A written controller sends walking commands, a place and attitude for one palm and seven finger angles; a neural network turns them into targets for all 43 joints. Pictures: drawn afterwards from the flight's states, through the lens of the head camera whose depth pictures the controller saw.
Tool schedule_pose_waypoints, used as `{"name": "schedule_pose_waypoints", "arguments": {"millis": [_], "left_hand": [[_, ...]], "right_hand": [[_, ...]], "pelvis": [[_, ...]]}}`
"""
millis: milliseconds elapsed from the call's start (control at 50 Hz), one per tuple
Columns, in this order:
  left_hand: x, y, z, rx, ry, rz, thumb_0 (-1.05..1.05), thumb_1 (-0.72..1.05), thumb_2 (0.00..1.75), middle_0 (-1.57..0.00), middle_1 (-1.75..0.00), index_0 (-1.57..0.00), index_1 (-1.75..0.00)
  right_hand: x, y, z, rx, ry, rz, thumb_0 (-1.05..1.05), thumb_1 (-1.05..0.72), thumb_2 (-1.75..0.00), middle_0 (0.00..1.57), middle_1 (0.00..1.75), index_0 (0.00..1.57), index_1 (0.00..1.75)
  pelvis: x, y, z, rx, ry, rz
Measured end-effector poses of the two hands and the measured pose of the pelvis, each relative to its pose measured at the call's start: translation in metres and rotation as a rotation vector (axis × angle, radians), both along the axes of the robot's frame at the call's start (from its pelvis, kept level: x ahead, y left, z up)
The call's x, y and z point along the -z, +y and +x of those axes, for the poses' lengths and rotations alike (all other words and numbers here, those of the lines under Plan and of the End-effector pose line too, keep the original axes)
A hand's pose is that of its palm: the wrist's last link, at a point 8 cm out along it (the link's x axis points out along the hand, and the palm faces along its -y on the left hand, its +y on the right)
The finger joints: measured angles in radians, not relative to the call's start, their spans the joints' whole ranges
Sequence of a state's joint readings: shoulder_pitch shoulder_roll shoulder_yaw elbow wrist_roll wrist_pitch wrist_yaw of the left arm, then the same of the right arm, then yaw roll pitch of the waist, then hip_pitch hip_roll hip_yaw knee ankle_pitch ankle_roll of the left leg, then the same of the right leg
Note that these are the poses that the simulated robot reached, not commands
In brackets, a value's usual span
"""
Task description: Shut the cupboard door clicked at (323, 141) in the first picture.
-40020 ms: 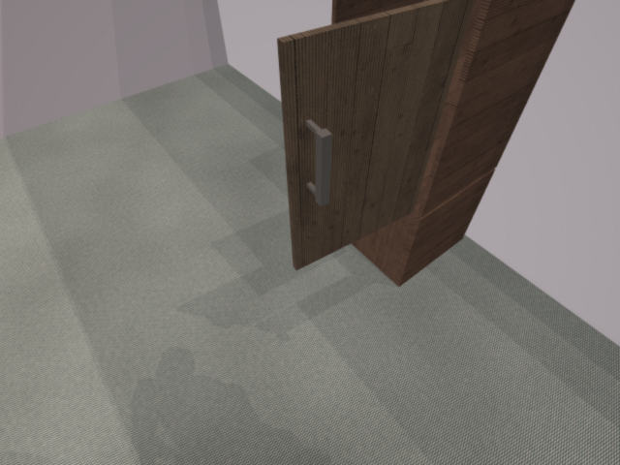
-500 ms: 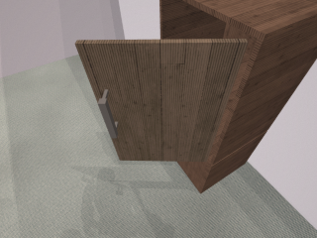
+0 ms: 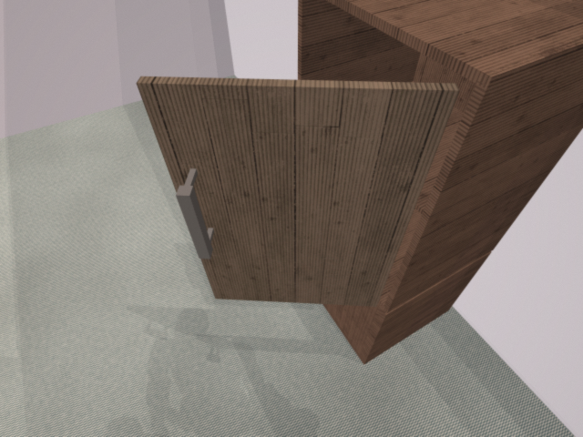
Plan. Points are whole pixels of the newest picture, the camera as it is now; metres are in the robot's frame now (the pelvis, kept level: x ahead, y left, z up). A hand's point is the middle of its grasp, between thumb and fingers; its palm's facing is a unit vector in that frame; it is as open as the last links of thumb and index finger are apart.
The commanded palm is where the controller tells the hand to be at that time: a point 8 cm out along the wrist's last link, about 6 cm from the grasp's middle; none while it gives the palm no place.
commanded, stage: look again from close up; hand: left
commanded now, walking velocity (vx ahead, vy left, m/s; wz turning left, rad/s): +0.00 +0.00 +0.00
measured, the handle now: (199, 216) +0.45 +0.20 +0.01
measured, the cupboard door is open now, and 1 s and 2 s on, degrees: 57 57 57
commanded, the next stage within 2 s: raise the hand and make a fist in 0.52 s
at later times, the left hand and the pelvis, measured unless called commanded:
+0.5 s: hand out of the picture +0.00 +0.19 -0.17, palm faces +0.04 -0.98 -0.20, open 7.4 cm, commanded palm none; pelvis +0.00 +0.01 +0.00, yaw +0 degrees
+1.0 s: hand out of the picture +0.12 +0.18 -0.05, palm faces -0.02 -1.00 +0.06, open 6.4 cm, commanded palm +0.09 +0.25 -0.05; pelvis -0.06 +0.03 -0.07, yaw +2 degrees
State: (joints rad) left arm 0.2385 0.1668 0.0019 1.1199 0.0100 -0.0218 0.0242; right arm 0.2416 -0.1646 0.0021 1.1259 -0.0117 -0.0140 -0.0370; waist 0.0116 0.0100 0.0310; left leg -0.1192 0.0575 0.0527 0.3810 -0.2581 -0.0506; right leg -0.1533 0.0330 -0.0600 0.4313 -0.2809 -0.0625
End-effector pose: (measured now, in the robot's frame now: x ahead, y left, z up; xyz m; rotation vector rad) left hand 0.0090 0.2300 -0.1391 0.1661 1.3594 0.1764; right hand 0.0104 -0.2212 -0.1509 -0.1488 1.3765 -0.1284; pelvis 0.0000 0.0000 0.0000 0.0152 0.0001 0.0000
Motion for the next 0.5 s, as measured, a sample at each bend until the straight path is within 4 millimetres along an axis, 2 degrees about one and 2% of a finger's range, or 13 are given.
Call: {"name": "schedule_pose_waypoints", "arguments": {"millis": [500], "left_hand": [[0.003,0.005,-0.010,-0.015,0.022,-0.019,0.00,0.91,0.90,-0.20,-0.30,-0.20,-0.30]], "right_hand": [[-0.003,0.015,-0.017,0.009,0.045,0.004,0.00,-0.91,-0.90,0.20,0.30,0.20,0.30]], "pelvis": [[-0.001,0.008,-0.001,-0.004,-0.001,-0.003]]}}
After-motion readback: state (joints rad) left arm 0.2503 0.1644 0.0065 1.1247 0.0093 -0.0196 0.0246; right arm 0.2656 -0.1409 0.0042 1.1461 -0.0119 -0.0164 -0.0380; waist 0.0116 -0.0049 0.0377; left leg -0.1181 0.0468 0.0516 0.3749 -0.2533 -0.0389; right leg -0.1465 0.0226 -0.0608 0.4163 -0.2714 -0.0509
